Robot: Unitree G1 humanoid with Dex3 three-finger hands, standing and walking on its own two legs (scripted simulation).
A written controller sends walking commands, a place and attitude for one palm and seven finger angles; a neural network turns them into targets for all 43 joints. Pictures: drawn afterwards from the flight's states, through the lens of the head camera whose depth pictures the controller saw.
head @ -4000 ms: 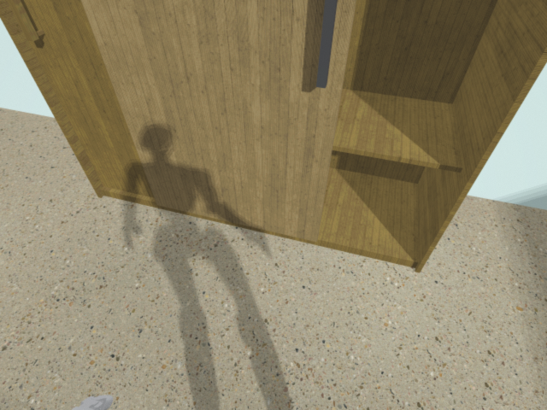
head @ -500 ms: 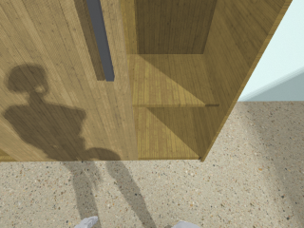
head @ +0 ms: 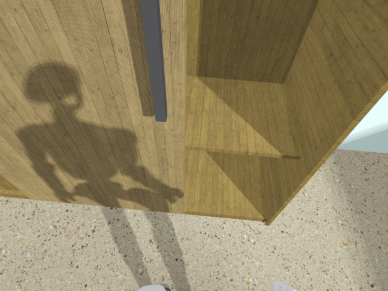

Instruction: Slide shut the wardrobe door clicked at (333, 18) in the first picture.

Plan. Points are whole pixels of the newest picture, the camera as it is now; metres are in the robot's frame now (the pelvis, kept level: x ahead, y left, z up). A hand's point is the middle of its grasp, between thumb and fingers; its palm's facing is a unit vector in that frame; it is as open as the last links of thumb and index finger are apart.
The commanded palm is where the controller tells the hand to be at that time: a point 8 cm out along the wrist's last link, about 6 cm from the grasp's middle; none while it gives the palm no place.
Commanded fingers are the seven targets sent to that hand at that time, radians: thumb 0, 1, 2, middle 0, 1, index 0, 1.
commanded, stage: come to a stop and stand still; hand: left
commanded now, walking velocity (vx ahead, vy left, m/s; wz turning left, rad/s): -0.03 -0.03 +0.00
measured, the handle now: (158, 58) +0.51 +0.14 +0.20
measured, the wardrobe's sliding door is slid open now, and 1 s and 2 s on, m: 0.44 0.44 0.44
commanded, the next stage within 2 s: look again from close up in 1.20 s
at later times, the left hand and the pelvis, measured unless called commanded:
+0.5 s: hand out of the picture +0.04 +0.15 -0.17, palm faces +0.06 -0.98 -0.20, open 7.4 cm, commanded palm none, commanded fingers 0.00 0.90 0.90 -0.20 -0.30 -0.20 -0.30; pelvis -0.02 -0.03 -0.01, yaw +3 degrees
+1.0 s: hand out of the picture -0.04 +0.14 -0.18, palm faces +0.08 -0.98 -0.15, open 7.4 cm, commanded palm none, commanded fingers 0.00 0.90 0.90 -0.20 -0.30 -0.20 -0.30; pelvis -0.01 -0.02 +0.00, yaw +2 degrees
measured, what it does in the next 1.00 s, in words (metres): steps on the spot: right foot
